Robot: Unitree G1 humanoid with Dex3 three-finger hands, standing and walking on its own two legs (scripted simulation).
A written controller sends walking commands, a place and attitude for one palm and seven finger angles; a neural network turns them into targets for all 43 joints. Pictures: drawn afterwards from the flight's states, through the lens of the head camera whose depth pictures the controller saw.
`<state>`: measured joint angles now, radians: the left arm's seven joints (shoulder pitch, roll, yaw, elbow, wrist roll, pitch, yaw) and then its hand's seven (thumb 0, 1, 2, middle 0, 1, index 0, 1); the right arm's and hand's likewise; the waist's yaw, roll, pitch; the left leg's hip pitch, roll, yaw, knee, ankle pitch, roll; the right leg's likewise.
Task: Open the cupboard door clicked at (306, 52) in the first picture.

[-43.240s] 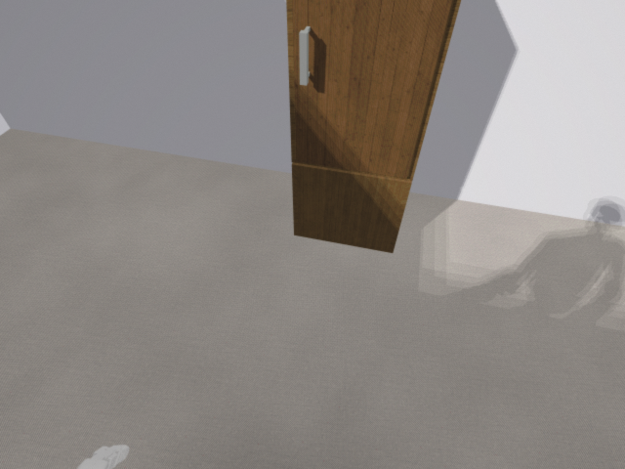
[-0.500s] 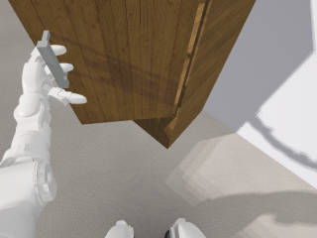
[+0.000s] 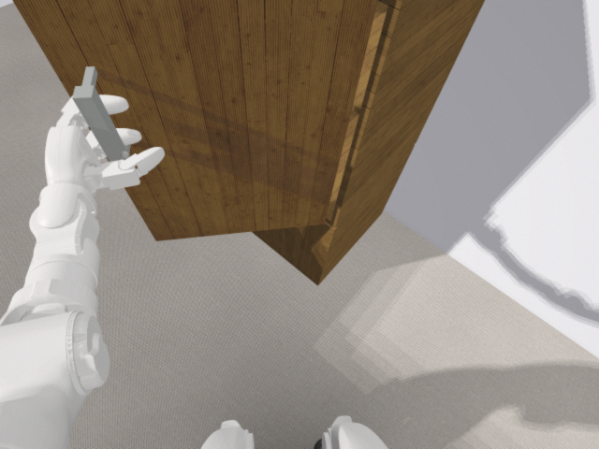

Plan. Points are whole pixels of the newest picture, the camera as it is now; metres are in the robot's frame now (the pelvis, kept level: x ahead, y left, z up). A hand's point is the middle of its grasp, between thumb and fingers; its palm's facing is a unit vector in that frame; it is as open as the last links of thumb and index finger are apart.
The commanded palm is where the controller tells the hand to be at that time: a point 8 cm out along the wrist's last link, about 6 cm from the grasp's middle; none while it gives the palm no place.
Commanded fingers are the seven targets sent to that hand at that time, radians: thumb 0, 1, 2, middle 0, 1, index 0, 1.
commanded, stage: close the thumb around the handle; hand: left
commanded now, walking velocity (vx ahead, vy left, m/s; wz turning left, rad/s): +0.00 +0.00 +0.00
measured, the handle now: (108, 123) +0.53 +0.24 +0.09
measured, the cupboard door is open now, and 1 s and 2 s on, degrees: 49 72 91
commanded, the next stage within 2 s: pull the door open along its arc in 0.30 s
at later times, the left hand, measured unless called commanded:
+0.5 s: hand (123, 154) +0.48 +0.21 +0.08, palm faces +0.08 -1.00 -0.01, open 5.6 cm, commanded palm +0.44 +0.26 +0.09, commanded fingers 0.00 0.90 0.90 -0.40 -1.35 -0.40 -1.35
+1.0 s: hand (155, 239) +0.35 +0.15 +0.09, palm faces +0.20 -0.97 +0.10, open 6.2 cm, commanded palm +0.29 +0.22 +0.09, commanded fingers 0.00 0.90 0.90 -0.40 -1.35 -0.40 -1.35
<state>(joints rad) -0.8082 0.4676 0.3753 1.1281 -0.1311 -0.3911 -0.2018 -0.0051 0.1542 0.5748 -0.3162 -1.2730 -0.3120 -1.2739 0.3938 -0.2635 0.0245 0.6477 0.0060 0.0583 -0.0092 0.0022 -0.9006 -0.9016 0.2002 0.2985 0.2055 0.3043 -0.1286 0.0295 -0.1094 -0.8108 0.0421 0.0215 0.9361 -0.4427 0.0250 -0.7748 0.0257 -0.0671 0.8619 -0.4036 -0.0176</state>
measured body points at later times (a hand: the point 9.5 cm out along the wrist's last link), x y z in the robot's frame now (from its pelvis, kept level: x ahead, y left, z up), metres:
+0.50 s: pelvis +0.00 +0.00 +0.00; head +0.10 +0.01 +0.44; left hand +0.47 +0.26 +0.09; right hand +0.01 -0.27 -0.11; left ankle +0.00 +0.10 -0.69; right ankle +0.00 -0.11 -0.69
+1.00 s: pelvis +0.01 +0.00 +0.02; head +0.05 +0.00 +0.46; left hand +0.34 +0.21 +0.08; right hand +0.15 -0.24 -0.08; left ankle +0.00 +0.10 -0.69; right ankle +0.00 -0.11 -0.69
